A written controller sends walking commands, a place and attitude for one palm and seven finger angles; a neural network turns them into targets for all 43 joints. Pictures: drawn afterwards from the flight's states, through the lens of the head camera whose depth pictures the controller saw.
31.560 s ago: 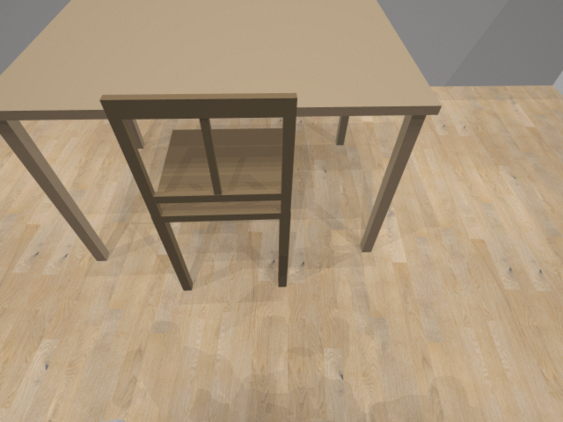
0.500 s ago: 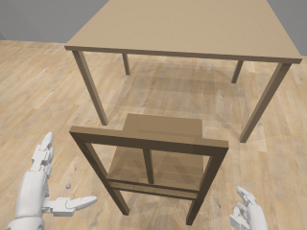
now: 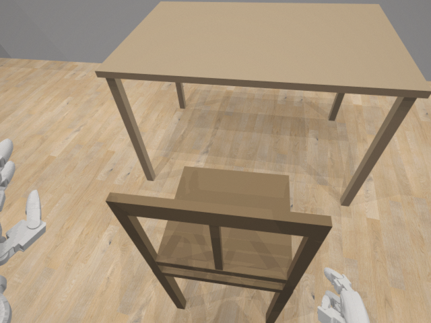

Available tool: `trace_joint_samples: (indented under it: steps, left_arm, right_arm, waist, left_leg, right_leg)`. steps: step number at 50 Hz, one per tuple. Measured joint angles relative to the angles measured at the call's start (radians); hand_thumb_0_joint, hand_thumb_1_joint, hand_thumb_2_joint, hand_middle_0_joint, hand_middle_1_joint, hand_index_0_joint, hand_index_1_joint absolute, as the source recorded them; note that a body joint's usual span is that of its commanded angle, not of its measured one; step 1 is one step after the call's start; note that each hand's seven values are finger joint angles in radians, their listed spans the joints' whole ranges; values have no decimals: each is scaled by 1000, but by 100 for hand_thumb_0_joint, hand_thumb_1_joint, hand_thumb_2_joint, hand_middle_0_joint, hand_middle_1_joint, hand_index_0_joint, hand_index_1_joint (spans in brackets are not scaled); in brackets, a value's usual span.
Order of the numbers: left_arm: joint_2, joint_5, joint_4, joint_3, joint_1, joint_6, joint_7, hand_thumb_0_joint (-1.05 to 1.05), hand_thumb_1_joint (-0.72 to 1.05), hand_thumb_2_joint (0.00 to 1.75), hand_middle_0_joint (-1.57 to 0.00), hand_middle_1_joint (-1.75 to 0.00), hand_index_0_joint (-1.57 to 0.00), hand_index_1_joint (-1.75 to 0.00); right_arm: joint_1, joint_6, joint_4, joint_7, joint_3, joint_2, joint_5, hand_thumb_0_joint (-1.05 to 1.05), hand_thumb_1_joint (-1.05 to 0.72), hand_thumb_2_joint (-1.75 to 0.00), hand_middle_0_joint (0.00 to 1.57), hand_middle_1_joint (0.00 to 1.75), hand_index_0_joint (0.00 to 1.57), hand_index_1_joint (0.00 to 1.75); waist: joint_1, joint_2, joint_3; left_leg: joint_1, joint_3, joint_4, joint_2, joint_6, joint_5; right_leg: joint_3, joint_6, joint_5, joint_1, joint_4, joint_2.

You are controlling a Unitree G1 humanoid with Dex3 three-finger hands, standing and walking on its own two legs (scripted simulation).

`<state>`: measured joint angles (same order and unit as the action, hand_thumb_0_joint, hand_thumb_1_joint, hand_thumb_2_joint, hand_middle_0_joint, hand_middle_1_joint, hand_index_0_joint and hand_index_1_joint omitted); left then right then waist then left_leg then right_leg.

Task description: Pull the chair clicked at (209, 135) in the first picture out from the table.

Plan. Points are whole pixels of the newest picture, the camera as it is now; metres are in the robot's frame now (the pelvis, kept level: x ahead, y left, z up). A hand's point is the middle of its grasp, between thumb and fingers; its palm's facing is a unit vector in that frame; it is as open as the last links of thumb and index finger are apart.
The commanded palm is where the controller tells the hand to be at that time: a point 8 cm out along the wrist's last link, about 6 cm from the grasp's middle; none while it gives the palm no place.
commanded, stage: draw the hand back to the body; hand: left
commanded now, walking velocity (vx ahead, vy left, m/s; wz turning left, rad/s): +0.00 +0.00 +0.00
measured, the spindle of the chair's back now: (217, 247) +0.30 +0.05 -0.10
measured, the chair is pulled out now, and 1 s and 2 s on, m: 0.48 0.48 0.48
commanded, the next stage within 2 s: step back with the hand held close in 0.28 s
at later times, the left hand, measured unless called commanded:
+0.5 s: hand (50, 217) +0.20 +0.26 +0.17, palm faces +0.45 -0.76 -0.47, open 7.4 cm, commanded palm +0.14 +0.29 +0.18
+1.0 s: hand (28, 284) +0.12 +0.25 +0.15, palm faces +0.40 -0.73 -0.56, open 7.4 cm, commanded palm +0.07 +0.28 +0.18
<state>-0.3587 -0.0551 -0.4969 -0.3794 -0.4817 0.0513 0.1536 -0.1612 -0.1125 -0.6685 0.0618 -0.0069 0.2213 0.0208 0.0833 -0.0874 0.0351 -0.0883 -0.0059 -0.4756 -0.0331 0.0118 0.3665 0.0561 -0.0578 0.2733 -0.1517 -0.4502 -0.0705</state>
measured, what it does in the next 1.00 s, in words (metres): shifts its weight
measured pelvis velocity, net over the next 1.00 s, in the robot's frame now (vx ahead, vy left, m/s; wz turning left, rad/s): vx -0.08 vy -0.01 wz -0.01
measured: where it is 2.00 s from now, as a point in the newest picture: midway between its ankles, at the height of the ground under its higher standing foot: outside the picture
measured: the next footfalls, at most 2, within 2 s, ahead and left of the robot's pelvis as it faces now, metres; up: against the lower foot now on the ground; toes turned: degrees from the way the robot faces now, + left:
none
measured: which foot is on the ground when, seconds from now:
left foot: down 0.00-1.00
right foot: down 0.00-1.00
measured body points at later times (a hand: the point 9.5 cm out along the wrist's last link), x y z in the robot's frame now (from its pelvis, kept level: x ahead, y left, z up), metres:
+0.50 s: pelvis +0.00 -0.01 +0.00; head +0.03 -0.03 +0.45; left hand +0.17 +0.30 +0.19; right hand +0.20 -0.23 -0.10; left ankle -0.07 +0.12 -0.74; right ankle -0.02 -0.16 -0.74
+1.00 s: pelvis -0.08 -0.01 -0.01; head -0.04 -0.05 +0.44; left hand +0.09 +0.28 +0.18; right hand +0.10 -0.26 -0.12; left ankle -0.07 +0.12 -0.74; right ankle -0.02 -0.16 -0.74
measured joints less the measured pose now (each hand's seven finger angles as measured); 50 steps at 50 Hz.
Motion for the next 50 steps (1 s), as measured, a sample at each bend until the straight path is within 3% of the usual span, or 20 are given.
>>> trace_joint_samples:
  steps: [6, 10, 24, 28, 36, 42, 50]
  left_arm:
    - [35, -1, 34, 38, -1, -16, -13, 1, 85, 88, -20, -29, -20, -29]
    - [23, 5, 2, 61, -28, -25, -19, 1, 87, 89, -20, -29, -21, -30]
    - [4, -19, 48, -3, 21, 13, -32, 1, 89, 90, -21, -30, -21, -30]
    - [-25, -22, 43, -42, 30, 46, -31, 1, 89, 90, -21, -30, -21, -30]
    - [-41, -15, -10, -10, -117, 59, -44, 1, 89, 90, -21, -30, -21, -30]
    - [-65, -23, -26, -37, -148, 70, -26, 1, 89, 90, -21, -30, -22, -30]
    - [-32, -19, 19, -36, -116, 69, 1, 1, 89, 90, -21, -30, -21, -30]
  right_arm:
    - [1, 15, -1, -5, -10, 6, -2, 1, -90, -89, 20, 30, 20, 30]
    - [-11, 3, -2, -6, -11, 7, -5, 1, -90, -89, 20, 30, 20, 30]
    - [23, 37, 28, 8, -5, 6, 11, 1, -90, -89, 20, 30, 20, 30]
    - [52, 47, 62, 13, -2, 8, 13, 1, -90, -89, 20, 30, 20, 30]
    - [56, 85, 96, 17, -28, -2, 21, 1, -90, -89, 20, 30, 20, 30]
    - [27, 90, 80, 34, -35, -2, 30, 1, -91, -89, 20, 30, 20, 30]
    - [8, 71, 53, 47, -33, 16, 30, 1, -91, -89, 20, 30, 20, 30]
  waist:
    - [-7, 7, 12]
    - [-6, 10, 12]
    - [-4, -2, 18]
    - [-28, 5, 46]
    - [-80, -1, 47]
    - [-73, -3, 46]
    - [-65, -3, 18]
  left_leg:
    - [4, -5, 22, 3, -1, -11]
    - [12, -3, 31, -2, 2, -12]
    - [2, -9, 24, -18, 10, -13]
    - [-25, -24, 25, -12, 9, -29]
    - [-93, -37, 2, 1, 7, -48]
    - [-150, -19, -51, -2, 15, -52]
    - [-222, -11, -119, 3, 8, -60]
  right_leg:
    - [-4, -1, -6, -2, 12, -2]
    - [-1, 2, -9, 8, 24, 3]
    - [-7, 11, -15, -5, 20, 19]
    - [-23, 10, -28, -47, 5, 14]
    - [-40, 10, -37, -130, -41, 2]
    - [-26, 20, -39, -176, -86, 2]
    - [-25, 22, -60, -233, -128, -4]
